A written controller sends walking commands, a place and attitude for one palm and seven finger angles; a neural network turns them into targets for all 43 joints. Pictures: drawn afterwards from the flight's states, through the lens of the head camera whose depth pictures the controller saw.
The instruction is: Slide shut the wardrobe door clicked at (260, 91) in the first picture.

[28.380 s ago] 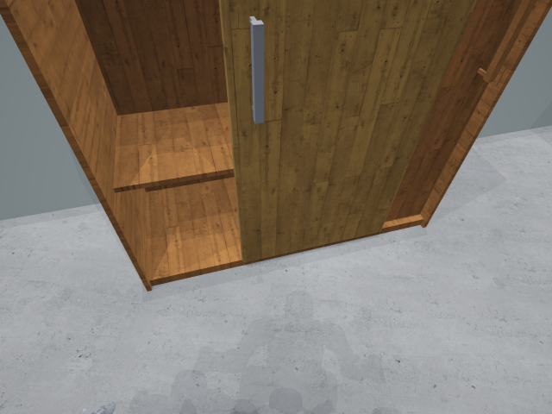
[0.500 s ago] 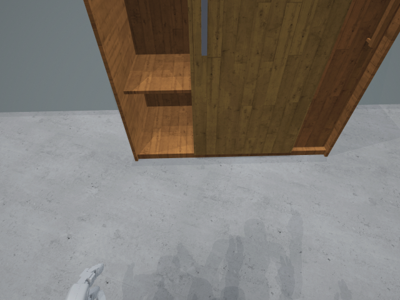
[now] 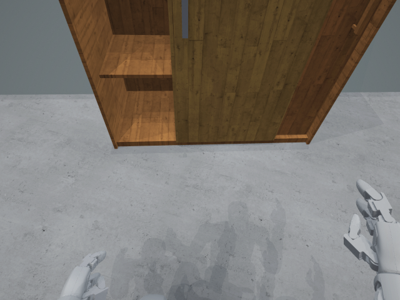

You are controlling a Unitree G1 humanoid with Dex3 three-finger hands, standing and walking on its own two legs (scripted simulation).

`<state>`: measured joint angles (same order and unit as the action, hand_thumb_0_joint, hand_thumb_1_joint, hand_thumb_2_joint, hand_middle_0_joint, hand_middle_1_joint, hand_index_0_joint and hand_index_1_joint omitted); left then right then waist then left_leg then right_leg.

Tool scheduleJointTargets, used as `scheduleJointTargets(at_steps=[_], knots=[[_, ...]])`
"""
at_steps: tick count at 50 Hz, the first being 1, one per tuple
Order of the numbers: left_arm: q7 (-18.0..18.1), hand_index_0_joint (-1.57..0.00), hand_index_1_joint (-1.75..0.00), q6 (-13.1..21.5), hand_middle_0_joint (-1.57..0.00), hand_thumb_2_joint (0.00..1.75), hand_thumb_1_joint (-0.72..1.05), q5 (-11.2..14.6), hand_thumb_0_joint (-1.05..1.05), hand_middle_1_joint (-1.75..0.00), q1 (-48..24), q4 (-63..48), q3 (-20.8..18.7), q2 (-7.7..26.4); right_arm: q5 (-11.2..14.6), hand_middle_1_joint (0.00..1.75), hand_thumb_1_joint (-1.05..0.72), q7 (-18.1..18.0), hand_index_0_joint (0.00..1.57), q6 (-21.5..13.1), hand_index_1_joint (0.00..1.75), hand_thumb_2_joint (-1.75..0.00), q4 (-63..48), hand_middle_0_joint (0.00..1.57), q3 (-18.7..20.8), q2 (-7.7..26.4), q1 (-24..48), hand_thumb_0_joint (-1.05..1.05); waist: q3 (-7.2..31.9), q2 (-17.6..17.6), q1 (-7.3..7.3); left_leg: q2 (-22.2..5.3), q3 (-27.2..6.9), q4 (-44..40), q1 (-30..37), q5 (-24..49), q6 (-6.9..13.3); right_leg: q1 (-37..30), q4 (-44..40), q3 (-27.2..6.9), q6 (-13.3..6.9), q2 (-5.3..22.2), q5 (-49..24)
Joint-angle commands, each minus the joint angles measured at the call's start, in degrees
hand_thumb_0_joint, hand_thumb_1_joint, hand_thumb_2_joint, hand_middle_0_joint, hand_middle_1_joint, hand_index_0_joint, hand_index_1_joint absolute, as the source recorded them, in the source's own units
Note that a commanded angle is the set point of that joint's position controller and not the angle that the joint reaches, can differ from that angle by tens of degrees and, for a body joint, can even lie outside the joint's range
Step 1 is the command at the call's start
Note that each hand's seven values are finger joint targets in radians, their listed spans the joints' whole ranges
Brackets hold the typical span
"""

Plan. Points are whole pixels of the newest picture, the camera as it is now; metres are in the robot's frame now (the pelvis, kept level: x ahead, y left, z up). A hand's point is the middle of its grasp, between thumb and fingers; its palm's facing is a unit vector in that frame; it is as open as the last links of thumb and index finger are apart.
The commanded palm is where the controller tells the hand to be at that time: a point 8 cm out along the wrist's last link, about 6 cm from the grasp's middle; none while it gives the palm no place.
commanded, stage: let the arm hang, fingers relaxed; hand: right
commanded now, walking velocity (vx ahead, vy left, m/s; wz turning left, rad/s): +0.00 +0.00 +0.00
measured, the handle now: (184, 3) +1.05 +0.15 +0.12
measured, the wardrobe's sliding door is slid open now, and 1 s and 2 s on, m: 0.38 0.38 0.38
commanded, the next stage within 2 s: look to check the result in 1.00 s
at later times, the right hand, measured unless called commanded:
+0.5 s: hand out of the picture +0.00 -0.20 -0.17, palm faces +0.00 +0.97 -0.23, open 7.2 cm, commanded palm none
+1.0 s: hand out of the picture +0.01 -0.17 -0.17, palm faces +0.00 +0.99 -0.15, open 7.3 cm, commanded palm none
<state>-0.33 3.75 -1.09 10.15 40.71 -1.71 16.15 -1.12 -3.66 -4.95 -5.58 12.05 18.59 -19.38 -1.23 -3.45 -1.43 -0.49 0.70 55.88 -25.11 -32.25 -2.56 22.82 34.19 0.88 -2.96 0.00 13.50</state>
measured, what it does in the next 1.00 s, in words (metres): steps on the spot: left foot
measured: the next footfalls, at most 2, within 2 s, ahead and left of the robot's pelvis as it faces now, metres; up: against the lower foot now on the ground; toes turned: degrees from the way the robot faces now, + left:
left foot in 0.18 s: +0.04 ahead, +0.13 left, +0.00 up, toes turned +1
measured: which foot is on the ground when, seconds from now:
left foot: up 0.00-0.16, down 0.18-1.00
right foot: down 0.00-1.00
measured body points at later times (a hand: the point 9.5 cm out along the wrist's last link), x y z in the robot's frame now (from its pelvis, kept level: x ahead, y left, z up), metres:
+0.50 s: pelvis -0.01 +0.00 +0.01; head +0.02 -0.01 +0.46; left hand -0.01 +0.23 -0.15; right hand +0.01 -0.25 -0.15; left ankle +0.00 +0.13 -0.73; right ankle +0.05 -0.09 -0.73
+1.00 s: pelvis +0.01 -0.01 +0.01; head +0.03 -0.02 +0.46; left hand +0.01 +0.21 -0.15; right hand +0.01 -0.22 -0.16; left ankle +0.00 +0.13 -0.73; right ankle +0.05 -0.09 -0.73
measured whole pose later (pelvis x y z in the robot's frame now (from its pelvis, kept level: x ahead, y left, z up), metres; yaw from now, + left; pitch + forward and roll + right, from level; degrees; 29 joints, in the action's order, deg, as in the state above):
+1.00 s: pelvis +0.01 -0.01 +0.01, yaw +1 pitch -1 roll +0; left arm 1.4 -0.4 -0.9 13.6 65.3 -0.2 8.1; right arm -0.6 -1.4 0.2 66.8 0.3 7.6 -13.7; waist -4.1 0.6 -0.6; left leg -1.7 -0.1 23.0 -9.0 -13.2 -1.8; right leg 13.3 23.3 2.2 -3.2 -2.3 9.3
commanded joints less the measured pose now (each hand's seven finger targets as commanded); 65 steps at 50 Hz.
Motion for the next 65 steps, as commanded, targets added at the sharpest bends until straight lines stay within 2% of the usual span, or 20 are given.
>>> scheduleJointTargets(at_steps=[1,2,3,6,7,8,9,10,11,12,13,14,17,20,27,31,42,45,56,65], knots=[[0.66,-0.20,-0.30,-0.14,-0.20,0.90,0.90,-1.74,0.00,-0.30,1.76,-4.82,-1.48,7.33,-0.75,0.30,-0.90,2.74,0.20,5.14,0.30,-0.90,18.75,0.20,-8.38,-1.48,1.99,0.00,7.89,8.45,0.09,-1.41,-3.86,6.51,-4.96,-2.43,-0.48,-12.11,-7.03,-14.93,-9.83,17.07,-46.22],[0.63,-0.20,-0.30,-0.59,-0.20,0.90,0.90,-1.56,0.00,-0.30,1.14,-3.66,-1.33,7.17,-0.53,0.30,-0.90,3.07,0.20,5.49,0.30,-0.90,22.66,0.20,-8.53,-1.40,3.05,0.00,8.21,8.06,0.82,-1.42,-3.40,2.97,-2.33,0.02,-0.50,-11.25,-8.13,-12.79,-9.21,15.67,-41.37],[0.52,-0.20,-0.30,-1.03,-0.20,0.90,0.90,-1.27,0.00,-0.30,0.35,-2.85,-1.22,7.19,-0.30,0.30,-0.90,3.24,0.20,5.86,0.30,-0.90,26.68,0.20,-8.69,-1.17,3.50,0.00,8.22,5.51,1.56,-1.33,-2.47,-0.67,1.29,3.03,-0.54,-9.06,-9.47,-10.77,-8.54,14.43,-35.93],[0.59,-0.20,-0.30,-2.65,-0.20,0.90,0.90,-0.70,0.00,-0.30,-1.72,-0.29,-0.50,6.03,-0.12,0.30,-0.90,3.15,0.20,5.94,0.30,-0.90,37.82,0.20,-9.06,0.60,0.82,0.00,8.31,-7.09,3.33,-0.73,-0.64,-18.16,13.70,13.60,-0.06,-4.47,-10.02,-7.85,-4.92,10.61,-20.32],[0.62,-0.20,-0.30,-3.10,-0.20,0.90,0.90,-0.42,0.00,-0.30,-1.58,0.87,-0.29,4.14,-0.09,0.30,-0.90,2.98,0.20,5.61,0.30,-0.90,41.57,0.20,-8.99,0.89,-0.51,0.00,8.89,-6.16,3.80,-0.70,-1.04,-26.07,18.24,18.42,0.28,-3.33,-8.02,-7.16,-2.85,8.33,-13.87],[0.38,-0.20,-0.30,-3.31,-0.20,0.90,0.90,0.20,0.00,-0.30,-0.64,1.96,-0.03,1.93,-0.22,0.30,-0.90,2.73,0.20,5.03,0.30,-0.90,44.46,0.20,-8.95,2.52,-1.14,0.00,9.03,-1.32,3.58,-3.82,-6.33,-31.40,21.14,21.08,1.41,-1.08,-4.83,-5.41,-0.14,5.27,-4.93],[0.20,-0.20,-0.30,-3.66,-0.20,0.90,0.90,0.64,0.00,-0.30,-0.14,2.48,0.38,-0.26,-0.38,0.30,-0.90,2.72,0.20,4.46,0.30,-0.90,46.71,0.20,-9.12,4.42,0.33,0.00,6.82,5.47,1.94,-11.37,-15.74,-35.43,16.93,22.78,4.80,-0.06,-1.06,-1.59,2.65,0.89,4.46],[0.10,-0.20,-0.30,-4.08,-0.20,0.90,0.90,0.48,0.00,-0.30,1.38,3.43,0.46,-0.53,-0.27,0.30,-0.90,2.94,0.20,4.27,0.30,-0.90,48.06,0.20,-9.26,5.58,3.43,0.00,4.41,6.60,0.15,-15.96,-18.44,-38.61,9.37,21.50,8.58,-4.49,0.60,-0.52,3.26,-0.61,8.38],[0.02,-0.20,-0.30,-4.52,-0.20,0.90,0.90,0.20,0.00,-0.30,2.74,5.03,0.27,-0.35,-0.27,0.30,-0.90,3.04,0.20,4.18,0.30,-0.90,49.29,0.20,-9.70,4.88,7.24,0.00,2.78,6.44,-1.63,-14.39,-15.67,-38.84,4.41,19.44,9.26,-9.58,0.18,-0.91,3.30,-0.21,5.48],[0.39,-0.20,-0.30,-4.79,-0.20,0.90,0.90,-0.25,0.00,-0.30,3.22,7.20,0.05,-1.24,-0.37,0.30,-0.90,2.75,0.20,3.90,0.30,-0.90,51.00,0.20,-9.44,1.52,8.96,0.00,3.24,8.43,-1.87,-10.84,-13.20,-37.35,4.74,21.39,8.48,-11.37,-0.73,-1.85,3.20,0.91,0.63],[0.63,-0.20,-0.30,-4.68,-0.20,0.90,0.90,-0.42,0.00,-0.30,3.51,8.60,-0.10,-1.28,-0.25,0.30,-0.90,2.49,0.20,3.89,0.30,-0.90,52.39,0.20,-9.22,-0.44,8.63,0.00,3.98,5.48,-1.34,-9.25,-10.55,-35.78,6.32,23.62,7.37,-12.58,-2.35,-2.73,2.92,1.59,-3.30],[0.76,-0.20,-0.30,-4.62,-0.20,0.90,0.90,-0.26,0.00,-0.30,3.73,9.74,0.13,-1.23,0.11,0.30,-0.90,2.38,0.20,4.06,0.30,-0.90,54.05,0.20,-9.75,-0.33,7.96,0.00,4.81,4.11,-0.89,-8.08,-8.52,-35.08,7.85,23.20,6.32,-13.41,-4.22,-3.57,2.61,2.33,-5.19],[1.12,-0.20,-0.30,-4.91,-0.20,0.90,0.90,-0.22,0.00,-0.30,3.46,12.78,0.18,-0.30,0.32,0.30,-0.90,2.23,0.20,4.90,0.30,-0.90,58.21,0.20,-10.24,-1.22,7.45,0.00,1.37,1.71,-0.13,-5.19,-6.01,-36.92,8.70,12.48,4.78,-11.07,-10.46,-6.53,1.88,4.99,0.22],[1.31,-0.20,-0.30,-5.02,-0.20,0.90,0.90,-0.43,0.00,-0.30,3.84,14.99,0.20,0.20,0.28,0.30,-0.90,2.36,0.20,5.58,0.30,-0.90,61.81,0.20,-10.08,-1.40,5.66,0.00,-2.61,1.98,0.98,-3.67,-4.65,-37.22,11.27,9.46,4.26,-5.41,-16.19,-8.77,1.16,5.69,9.28],[1.58,-0.20,-0.30,-4.37,-0.20,0.90,0.90,-0.30,0.00,-0.30,5.99,18.85,0.27,-0.30,0.22,0.30,-0.90,2.27,0.20,5.34,0.30,-0.90,66.96,0.20,-10.31,-2.22,3.37,0.00,-1.43,2.33,1.32,-3.85,-3.61,-36.55,13.31,13.37,4.06,-6.93,-18.70,-9.16,0.92,6.00,8.93],[1.71,-0.20,-0.30,-3.95,-0.20,0.90,0.90,-0.01,0.00,-0.30,6.19,20.14,0.37,-0.65,0.19,0.30,-0.90,2.10,0.20,4.94,0.30,-0.90,68.67,0.20,-10.54,-2.77,2.39,0.00,-1.03,2.62,1.53,-4.49,-3.75,-36.54,13.86,16.99,3.96,-8.60,-17.93,-8.30,0.86,5.85,4.19],[2.09,-0.20,-0.30,-3.41,-0.20,0.90,0.90,0.05,0.00,-0.30,6.87,22.65,0.75,-2.60,0.26,0.30,-0.90,1.72,0.20,4.52,0.30,-0.90,71.03,0.20,-10.71,-4.80,1.96,0.00,-1.70,3.32,1.07,-5.26,-3.89,-36.98,13.43,19.37,3.58,-11.19,-16.77,-6.69,0.94,5.53,-2.37],[2.17,-0.20,-0.30,-3.51,-0.20,0.90,0.90,0.00,0.00,-0.30,6.81,22.98,0.81,-2.76,0.30,0.30,-0.90,1.74,0.20,4.58,0.30,-0.90,71.53,0.20,-10.85,-5.28,1.93,0.00,-3.01,2.77,0.97,-5.10,-3.94,-37.22,12.91,18.49,3.51,-10.76,-17.15,-6.60,1.09,5.34,-0.87],[2.37,-0.20,-0.30,-3.12,-0.20,0.90,0.90,0.26,0.00,-0.30,6.69,23.36,0.76,-2.36,0.29,0.30,-0.90,1.59,0.20,4.33,0.30,-0.90,71.78,0.20,-10.86,-5.05,1.47,0.00,-1.50,4.16,1.07,-5.43,-3.97,-37.25,14.41,22.18,3.34,-13.36,-15.18,-5.94,0.94,5.61,-7.67],[2.51,-0.20,-0.30,-2.93,-0.20,0.90,0.90,0.13,0.00,-0.30,6.72,23.85,0.86,-2.46,0.41,0.30,-0.90,1.59,0.20,4.41,0.30,-0.90,71.89,0.20,-10.86,-5.29,1.95,0.00,-1.38,3.49,1.03,-5.54,-3.91,-37.36,15.34,22.37,3.27,-13.77,-15.63,-5.95,0.91,5.72,-8.34]])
